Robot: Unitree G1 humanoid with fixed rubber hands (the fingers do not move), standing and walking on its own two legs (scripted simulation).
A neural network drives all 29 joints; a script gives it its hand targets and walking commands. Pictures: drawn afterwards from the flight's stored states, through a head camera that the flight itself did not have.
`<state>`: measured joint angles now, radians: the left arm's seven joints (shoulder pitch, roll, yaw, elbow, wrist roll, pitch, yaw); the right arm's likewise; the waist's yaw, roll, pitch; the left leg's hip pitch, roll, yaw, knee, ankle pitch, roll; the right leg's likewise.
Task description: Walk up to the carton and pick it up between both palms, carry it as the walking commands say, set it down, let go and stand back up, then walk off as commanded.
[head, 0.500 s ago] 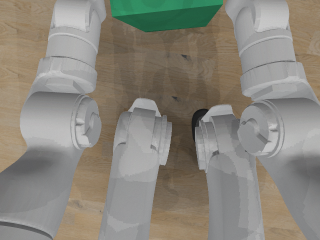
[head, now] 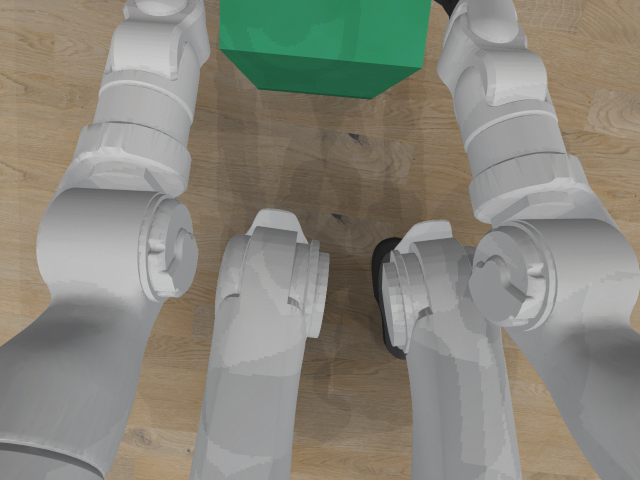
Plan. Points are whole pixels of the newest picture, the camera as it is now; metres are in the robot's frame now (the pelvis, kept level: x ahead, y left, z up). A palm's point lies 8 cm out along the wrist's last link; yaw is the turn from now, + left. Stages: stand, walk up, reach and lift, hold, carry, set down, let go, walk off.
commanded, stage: set down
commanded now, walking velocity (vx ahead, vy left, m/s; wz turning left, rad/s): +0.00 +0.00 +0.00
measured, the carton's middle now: out of the picture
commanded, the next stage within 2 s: none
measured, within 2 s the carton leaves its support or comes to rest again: neither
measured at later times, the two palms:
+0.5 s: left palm out of the picture +0.53 +0.19 -0.16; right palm out of the picture +0.54 -0.08 -0.15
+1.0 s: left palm out of the picture +0.53 +0.19 -0.17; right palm out of the picture +0.54 -0.08 -0.16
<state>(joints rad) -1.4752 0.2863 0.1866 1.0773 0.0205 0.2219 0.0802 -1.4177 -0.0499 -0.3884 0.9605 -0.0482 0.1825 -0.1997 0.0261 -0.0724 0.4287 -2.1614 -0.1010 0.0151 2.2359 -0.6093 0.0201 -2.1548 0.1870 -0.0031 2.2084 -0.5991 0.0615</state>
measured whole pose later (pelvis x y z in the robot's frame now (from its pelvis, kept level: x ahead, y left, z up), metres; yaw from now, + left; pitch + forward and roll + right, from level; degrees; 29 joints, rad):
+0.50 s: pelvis +0.00 +0.00 +0.00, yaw +0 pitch +32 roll -2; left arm -1.43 0.26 0.27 1.06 0.09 0.19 0.03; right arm -1.40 -0.06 -0.40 0.99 -0.07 0.15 -0.16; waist 0.04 -0.07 0.38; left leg -2.19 -0.09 0.01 2.25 -0.62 0.01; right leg -2.19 0.17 -0.02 2.22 -0.61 0.04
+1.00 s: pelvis +0.00 +0.00 -0.01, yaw +0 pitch +31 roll -2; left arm -1.45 0.25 0.28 1.08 0.11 0.12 0.01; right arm -1.44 -0.10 -0.39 1.06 -0.06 0.10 -0.14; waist 0.05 -0.06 0.43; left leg -2.18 -0.08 0.02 2.26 -0.61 0.03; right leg -2.17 0.16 -0.03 2.23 -0.60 0.05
